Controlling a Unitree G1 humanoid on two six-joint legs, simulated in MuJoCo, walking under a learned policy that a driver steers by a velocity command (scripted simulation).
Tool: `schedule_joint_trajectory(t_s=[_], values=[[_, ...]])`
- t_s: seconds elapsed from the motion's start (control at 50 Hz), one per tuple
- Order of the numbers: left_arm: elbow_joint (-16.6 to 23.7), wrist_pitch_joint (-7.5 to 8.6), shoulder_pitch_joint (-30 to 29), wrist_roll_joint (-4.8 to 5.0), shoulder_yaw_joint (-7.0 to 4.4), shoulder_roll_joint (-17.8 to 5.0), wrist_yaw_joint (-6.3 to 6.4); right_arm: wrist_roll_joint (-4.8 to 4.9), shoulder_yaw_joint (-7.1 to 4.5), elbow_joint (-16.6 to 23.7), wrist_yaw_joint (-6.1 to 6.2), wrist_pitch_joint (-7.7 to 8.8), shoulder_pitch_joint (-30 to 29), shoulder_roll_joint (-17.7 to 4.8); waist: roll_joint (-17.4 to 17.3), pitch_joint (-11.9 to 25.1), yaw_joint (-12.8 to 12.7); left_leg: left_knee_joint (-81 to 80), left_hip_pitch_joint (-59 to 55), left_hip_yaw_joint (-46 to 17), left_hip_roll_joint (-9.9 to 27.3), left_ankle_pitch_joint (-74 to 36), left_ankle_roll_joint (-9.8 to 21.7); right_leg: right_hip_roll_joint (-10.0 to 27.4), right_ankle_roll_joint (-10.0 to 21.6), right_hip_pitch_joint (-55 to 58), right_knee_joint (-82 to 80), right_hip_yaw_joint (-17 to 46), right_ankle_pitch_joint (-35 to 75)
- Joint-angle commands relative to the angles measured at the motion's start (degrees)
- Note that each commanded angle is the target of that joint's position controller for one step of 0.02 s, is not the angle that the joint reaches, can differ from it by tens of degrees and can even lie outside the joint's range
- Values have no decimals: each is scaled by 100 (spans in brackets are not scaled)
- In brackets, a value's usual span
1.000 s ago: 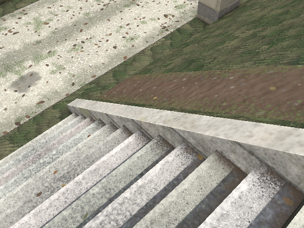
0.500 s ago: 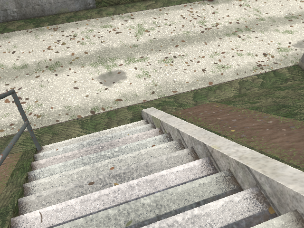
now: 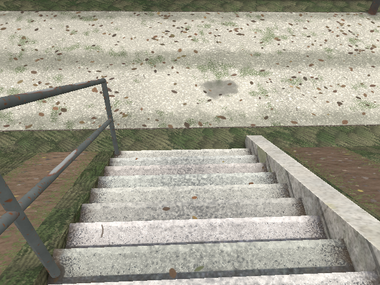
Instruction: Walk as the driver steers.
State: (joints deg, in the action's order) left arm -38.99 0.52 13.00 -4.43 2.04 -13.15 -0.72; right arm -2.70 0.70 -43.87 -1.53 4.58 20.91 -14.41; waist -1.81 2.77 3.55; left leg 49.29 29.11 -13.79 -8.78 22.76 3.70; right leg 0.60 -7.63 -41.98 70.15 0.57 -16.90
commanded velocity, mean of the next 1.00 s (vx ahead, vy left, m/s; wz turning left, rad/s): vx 0.00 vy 0.00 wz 0.09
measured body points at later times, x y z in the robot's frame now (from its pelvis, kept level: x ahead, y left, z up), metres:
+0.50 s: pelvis -0.01 -0.06 +0.01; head +0.01 -0.05 +0.46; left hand +0.05 +0.18 -0.13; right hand -0.01 -0.28 -0.13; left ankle +0.00 +0.06 -0.71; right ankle +0.02 -0.16 -0.71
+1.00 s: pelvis +0.02 -0.05 +0.04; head +0.04 -0.05 +0.49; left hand +0.07 +0.19 -0.11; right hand +0.11 -0.29 -0.11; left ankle +0.00 +0.06 -0.71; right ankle +0.02 -0.16 -0.71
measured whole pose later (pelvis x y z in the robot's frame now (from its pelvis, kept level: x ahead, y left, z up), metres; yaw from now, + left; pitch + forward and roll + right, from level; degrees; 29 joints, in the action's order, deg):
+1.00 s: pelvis +0.02 -0.05 +0.04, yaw +3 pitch -1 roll +0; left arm -57.6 2.5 11.9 -0.9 -2.9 -11.9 -4.7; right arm -1.2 -2.5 -57.1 -4.9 1.7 10.6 -12.4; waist 0.2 -2.6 0.0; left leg 25.0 10.1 1.1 -0.3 14.4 0.8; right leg -0.6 1.3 -10.0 25.0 -1.9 -14.4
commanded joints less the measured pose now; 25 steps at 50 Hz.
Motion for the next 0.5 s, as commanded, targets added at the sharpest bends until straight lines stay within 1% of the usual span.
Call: schedule_joint_trajectory(t_s=[0.02, 0.04, 0.06, 0.08, 0.1, 0.12, 0.14, 0.16, 0.18, 0.2, 0.22, 0.24, 0.26, 0.28, 0.3, 0.32, 0.34, 0.36, 0.38, 0.4, 0.42, 0.44, 0.46, 0.48, 0.5], values=[[394, 4, -408, 69, -105, -330, -69, 108, -221, 170, 102, 9, 321, -927, -465, 154, 199, -1515, -676, -2375, 1481, -2246, 1148, -36, 55, 272, -1007, -27, 115], [-127, 7, 1002, 30, -104, -141, -221, 28, -87, 107, -52, 7, -266, -802, -477, 244, -568, -1307, 463, -2163, 1449, -2276, 961, 51, 54, 1769, -405, -23, 866], [375, -37, 92, 360, -141, -176, -162, 433, -233, 323, -39, -123, -489, -992, -132, -171, -539, -1800, 52, -1994, 1324, -1747, 1132, -239, 122, 1406, -3442, -375, -950], [236, -36, -129, 341, -176, -358, -165, 446, -244, 212, -115, -128, -322, -1114, -295, -65, -281, -2021, 92, -2141, 1205, -1320, 1066, -395, 216, 2131, -3465, -583, -178], [12, 11, 389, 246, -300, -476, -153, 435, -251, 142, -197, -153, -295, -1041, -315, 226, -521, -1524, 344, -2092, 1038, -790, 851, -194, 449, 3133, -3811, -147, 313], [-240, 60, 1079, 223, -379, -776, -182, 295, -172, 22, -186, -164, 596, -575, 581, 938, -307, -885, 1126, -1304, 647, 83, 278, 639, 1660, 4720, -3451, 832, 2750], [-323, 43, 1743, -47, -604, -1275, -242, 198, -183, 296, -53, -247, 652, -236, 1630, 571, -755, 385, 2930, -210, -392, 1875, -484, 1952, 3213, 5356, -4719, 3266, 2044], [-290, 90, 2124, -223, -710, -1320, -187, -80, -370, 473, 206, -295, -444, -631, 782, 116, -1356, 1273, 3981, -456, -256, 1802, -700, 2175, 3350, 5574, -4896, 4210, 1286], [-404, 79, 1897, -130, -651, -1027, -256, -140, -322, 412, 360, -345, -720, -361, 334, -133, -1134, 1860, 4384, -537, -63, 992, -716, 2133, 3015, 5151, -4916, 3877, 1087], [-345, 74, 1334, 52, -519, -511, -324, -111, -288, 144, 406, -418, -430, -282, 486, -63, -796, 2248, 3913, -358, 140, 443, -742, 1921, 2796, 4230, -4853, 3119, 1591], [-450, 123, 930, 252, -333, 33, -415, -163, -206, -215, 290, -437, 251, -86, 554, 16, -343, 2716, 3050, -84, 348, -212, -783, 1413, 2498, 3241, -4677, 2330, 2116], [-429, 198, 434, 370, -274, 169, -479, -240, -134, -400, 85, -435, 841, 14, 513, 104, 97, 3639, 2201, 496, 441, -636, -838, 947, 2264, 2145, -4627, 1551, 2272], [-326, 251, -45, 318, -262, 55, -480, -272, -116, -473, -136, -432, 1122, 28, 443, 188, 360, 4211, 1513, 979, 522, -892, -889, 634, 2077, 1211, -4690, 967, 2137], [-197, 281, -364, 346, -289, -88, -439, -187, -121, -416, -256, -390, 990, -37, 283, 64, 356, 3783, 1376, 1225, 737, -975, -956, 490, 1925, 844, -4799, 617, 1419], [-280, 344, -481, 371, -228, -103, -356, -121, -44, -445, -387, -353, 937, 43, 81, -14, 305, 2766, 750, 1401, 1077, -1292, -1037, 286, 1639, 446, -4847, 258, 457], [-546, 405, -252, 412, -132, -65, -294, -12, 52, -429, -546, -348, 900, 188, 104, -199, 189, 1643, 63, 1475, 1315, -1333, -1206, 198, 1344, 98, -4960, 175, -587], [-764, 476, -46, 484, -51, -78, -287, 75, 110, -438, -692, -326, 793, 286, 331, -321, 77, 1024, -698, 1506, 1377, -1040, -1445, 200, 1100, -223, -5052, 246, -1342], [-876, 515, 12, 574, -34, -250, -346, 130, 109, -384, -796, -279, 695, 200, 532, -342, 66, 404, -1229, 1541, 1254, -695, -1604, 283, 1003, -194, -5027, 415, -1805], [-923, 537, -150, 418, -61, -478, -409, -2, 9, -587, -793, -173, 1174, -92, 793, -155, 241, 1070, -2046, 1332, 1301, -1542, -1535, 421, 964, -262, -4665, 636, -1116], [-929, 507, -107, 647, -8, -362, -586, 141, -22, -361, -782, -114, 672, -184, 355, -203, 265, -1331, -1375, 1386, 1190, -972, -1433, 576, 969, 1020, -4589, 733, -969], [-1079, 446, 310, 691, -25, -402, -705, 132, -84, -349, -681, -108, 504, -297, 549, 21, 64, -1454, -1583, 1212, 1259, -1399, -1239, 668, 891, 1690, -4442, 1142, -765], [-1027, 404, 720, 656, -206, -415, -620, 124, -135, -270, -571, -68, 52, -626, -88, 61, -530, -1970, -1442, 990, 1317, -1406, -737, 388, 832, 2071, -4179, 680, -1297], [-1058, 415, 1086, 482, -361, -653, -534, 140, -193, -272, -530, -72, -310, -708, -223, -341, -823, -2087, -659, 1063, 1104, -17, -192, 177, 968, 2271, -4289, 169, -1103], [-902, 421, 593, 352, -349, -523, -508, 270, -217, -433, -455, -114, -195, -481, -182, -712, -618, -2637, 195, 708, 1142, 1049, 111, -10, 936, 2616, -4076, -207, -1174], [-931, 405, 448, 371, -308, -219, -499, 373, -191, -541, -380, -132, -135, -331, -117, -880, -620, -2946, 290, 594, 1239, 886, 153, -11, 1039, 2759, -4046, -217, -1014]])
